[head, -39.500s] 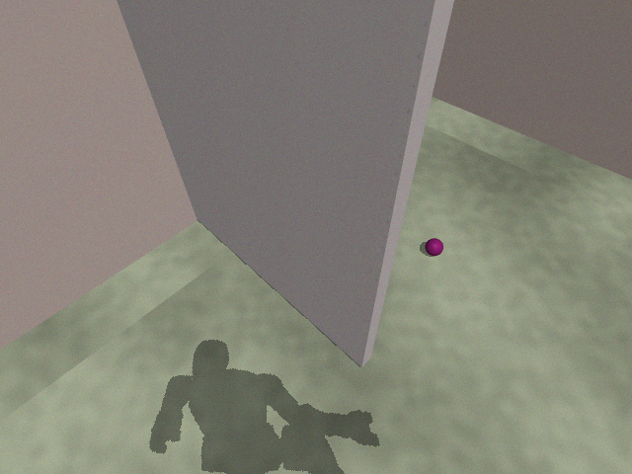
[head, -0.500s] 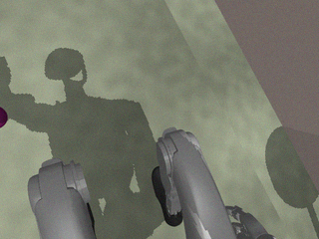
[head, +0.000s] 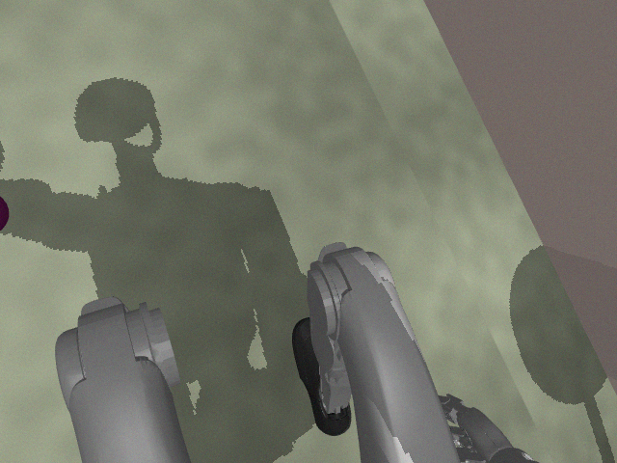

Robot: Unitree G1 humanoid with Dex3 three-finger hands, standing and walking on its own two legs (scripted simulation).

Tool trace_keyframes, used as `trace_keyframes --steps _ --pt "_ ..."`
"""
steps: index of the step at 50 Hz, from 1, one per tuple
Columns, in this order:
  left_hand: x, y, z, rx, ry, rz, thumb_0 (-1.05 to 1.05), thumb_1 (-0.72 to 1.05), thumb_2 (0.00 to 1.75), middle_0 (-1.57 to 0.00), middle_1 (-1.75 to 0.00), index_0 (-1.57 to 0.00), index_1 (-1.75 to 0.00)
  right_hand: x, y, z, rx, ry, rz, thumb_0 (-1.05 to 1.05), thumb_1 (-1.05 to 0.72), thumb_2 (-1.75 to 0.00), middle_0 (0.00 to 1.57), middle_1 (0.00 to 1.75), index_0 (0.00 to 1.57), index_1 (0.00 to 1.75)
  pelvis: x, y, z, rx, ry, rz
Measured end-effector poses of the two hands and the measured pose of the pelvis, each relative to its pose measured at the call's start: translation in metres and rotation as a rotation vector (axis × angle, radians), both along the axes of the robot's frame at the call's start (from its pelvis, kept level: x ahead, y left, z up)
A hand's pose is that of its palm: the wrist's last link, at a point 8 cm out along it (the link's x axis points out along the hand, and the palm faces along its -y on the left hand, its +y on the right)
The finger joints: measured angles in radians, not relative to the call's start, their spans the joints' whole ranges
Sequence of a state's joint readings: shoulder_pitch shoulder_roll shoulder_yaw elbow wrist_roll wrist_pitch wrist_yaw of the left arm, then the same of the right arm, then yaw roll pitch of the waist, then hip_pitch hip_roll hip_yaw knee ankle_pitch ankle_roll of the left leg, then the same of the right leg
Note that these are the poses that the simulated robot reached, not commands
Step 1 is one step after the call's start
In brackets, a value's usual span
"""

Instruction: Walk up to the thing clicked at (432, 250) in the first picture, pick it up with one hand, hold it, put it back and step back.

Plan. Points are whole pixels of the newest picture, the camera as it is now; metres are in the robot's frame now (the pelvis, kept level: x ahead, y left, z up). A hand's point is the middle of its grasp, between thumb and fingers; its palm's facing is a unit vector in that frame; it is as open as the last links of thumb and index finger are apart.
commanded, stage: rest palm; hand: left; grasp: from above
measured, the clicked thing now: out of the picture +0.46 +0.34 -0.28
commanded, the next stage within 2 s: close in 1.24 s
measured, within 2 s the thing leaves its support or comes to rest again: neither
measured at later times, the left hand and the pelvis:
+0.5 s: hand out of the picture +0.45 +0.34 -0.23, palm faces -0.45 -0.13 -0.88, open 14.3 cm; pelvis +0.00 +0.00 -0.02, yaw -2 degrees
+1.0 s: hand out of the picture +0.45 +0.33 -0.24, palm faces -0.43 -0.13 -0.89, open 14.4 cm; pelvis +0.00 +0.00 -0.02, yaw -4 degrees
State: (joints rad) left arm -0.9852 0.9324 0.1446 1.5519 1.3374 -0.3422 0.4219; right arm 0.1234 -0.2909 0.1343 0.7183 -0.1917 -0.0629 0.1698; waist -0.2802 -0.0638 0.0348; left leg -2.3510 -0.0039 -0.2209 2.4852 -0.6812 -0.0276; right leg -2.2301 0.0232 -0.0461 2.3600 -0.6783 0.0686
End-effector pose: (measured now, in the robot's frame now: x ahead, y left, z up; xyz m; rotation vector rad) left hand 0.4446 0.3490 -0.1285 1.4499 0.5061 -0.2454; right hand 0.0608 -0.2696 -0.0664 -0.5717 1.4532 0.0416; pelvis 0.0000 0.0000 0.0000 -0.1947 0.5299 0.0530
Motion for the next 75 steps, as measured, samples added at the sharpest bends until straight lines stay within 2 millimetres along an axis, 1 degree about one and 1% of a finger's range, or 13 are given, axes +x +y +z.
trace_keyframes --steps 6,12,19,25,35,47,65,75 --pt "0.002 -0.007 -0.016 0.004 -0.013 -0.002 0.00 -0.52 1.09 -0.10 -1.03 -0.09 -1.05 0.003 -0.001 0.001 -0.013 -0.013 0.035 0.00 -0.90 -0.89 0.20 0.30 0.20 0.30 0.000 0.001 -0.006 -0.007 -0.015 -0.008" --pt "0.007 -0.011 -0.029 0.014 -0.032 0.022 0.00 -0.52 1.08 -0.10 -1.02 -0.08 -1.04 -0.006 0.003 -0.001 -0.002 0.000 0.054 0.00 -0.90 -0.89 0.20 0.30 0.20 0.30 0.000 0.002 -0.012 -0.012 -0.025 -0.018" --pt "0.013 -0.009 -0.039 0.033 -0.026 0.063 0.00 -0.54 1.06 -0.09 -0.99 -0.07 -1.01 -0.015 0.008 -0.004 0.020 0.017 0.064 0.00 -0.90 -0.89 0.20 0.30 0.21 0.30 0.002 0.003 -0.017 -0.020 -0.030 -0.029" --pt "0.010 -0.007 -0.046 0.027 0.001 0.075 0.00 -0.56 1.04 -0.09 -0.97 -0.06 -1.00 -0.015 0.012 -0.005 0.038 0.033 0.074 0.00 -0.90 -0.90 0.20 0.30 0.21 0.30 0.003 0.003 -0.017 -0.024 -0.030 -0.030" --pt "0.006 -0.003 -0.050 0.004 0.002 0.059 0.00 -0.57 1.06 -0.09 -0.96 -0.06 -1.00 -0.009 0.009 -0.001 0.022 0.038 0.113 0.00 -0.90 -0.90 0.20 0.30 0.21 0.30 0.003 0.003 -0.018 -0.031 -0.050 -0.035" --pt "0.005 -0.011 -0.057 0.004 -0.017 0.034 0.00 -0.58 1.08 -0.10 -0.95 -0.05 -1.00 -0.003 0.009 0.002 0.022 0.021 0.164 0.00 -0.90 -0.90 0.20 0.30 0.20 0.30 0.002 0.004 -0.021 -0.037 -0.072 -0.040" --pt "0.006 -0.010 -0.068 0.010 -0.005 0.065 0.00 -0.58 1.07 -0.09 -0.97 -0.05 -1.02 -0.007 0.016 0.000 0.057 0.036 0.176 0.00 -0.90 -0.90 0.20 0.30 0.20 0.30 0.003 0.006 -0.022 -0.048 -0.071 -0.046" --pt "0.009 -0.011 -0.066 0.004 -0.016 0.056 0.00 -0.55 1.05 -0.10 -0.98 -0.07 -1.02 -0.007 0.015 0.003 0.055 0.038 0.176 0.00 -0.90 -0.90 0.20 0.30 0.20 0.30 0.004 0.006 -0.021 -0.053 -0.073 -0.047"
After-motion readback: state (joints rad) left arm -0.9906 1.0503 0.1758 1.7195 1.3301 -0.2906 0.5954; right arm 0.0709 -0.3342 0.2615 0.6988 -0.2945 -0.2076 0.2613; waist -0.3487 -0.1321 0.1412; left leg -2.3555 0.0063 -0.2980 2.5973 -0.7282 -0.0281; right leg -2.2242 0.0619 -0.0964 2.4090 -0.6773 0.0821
